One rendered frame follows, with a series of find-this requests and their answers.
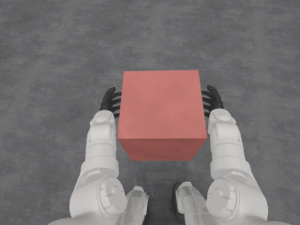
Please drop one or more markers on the robot left upper arm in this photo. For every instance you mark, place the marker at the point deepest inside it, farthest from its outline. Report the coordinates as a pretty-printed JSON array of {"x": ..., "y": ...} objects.
[{"x": 98, "y": 202}]

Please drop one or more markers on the robot right shin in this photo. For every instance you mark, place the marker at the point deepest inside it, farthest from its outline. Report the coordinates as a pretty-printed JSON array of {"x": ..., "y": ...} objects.
[{"x": 185, "y": 184}]

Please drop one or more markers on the carton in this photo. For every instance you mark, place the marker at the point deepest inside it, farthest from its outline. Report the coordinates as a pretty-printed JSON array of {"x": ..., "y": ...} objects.
[{"x": 161, "y": 115}]

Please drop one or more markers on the robot right upper arm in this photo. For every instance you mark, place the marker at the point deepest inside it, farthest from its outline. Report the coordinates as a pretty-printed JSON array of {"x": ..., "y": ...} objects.
[{"x": 232, "y": 202}]

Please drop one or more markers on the robot left thigh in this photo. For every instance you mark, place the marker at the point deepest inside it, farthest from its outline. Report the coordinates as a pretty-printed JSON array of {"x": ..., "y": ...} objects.
[{"x": 137, "y": 202}]

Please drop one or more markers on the right robot forearm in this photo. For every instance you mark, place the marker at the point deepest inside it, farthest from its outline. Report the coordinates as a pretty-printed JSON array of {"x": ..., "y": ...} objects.
[{"x": 228, "y": 157}]

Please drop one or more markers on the left robot forearm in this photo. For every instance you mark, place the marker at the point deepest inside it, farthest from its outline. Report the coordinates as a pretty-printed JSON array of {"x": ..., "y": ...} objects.
[{"x": 100, "y": 150}]

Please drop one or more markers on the robot right hand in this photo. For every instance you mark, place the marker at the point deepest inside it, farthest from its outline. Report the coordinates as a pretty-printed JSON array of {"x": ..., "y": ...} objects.
[{"x": 214, "y": 100}]

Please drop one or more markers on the robot left hand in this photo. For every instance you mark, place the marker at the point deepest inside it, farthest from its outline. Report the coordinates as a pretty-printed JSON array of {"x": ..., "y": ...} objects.
[{"x": 108, "y": 102}]

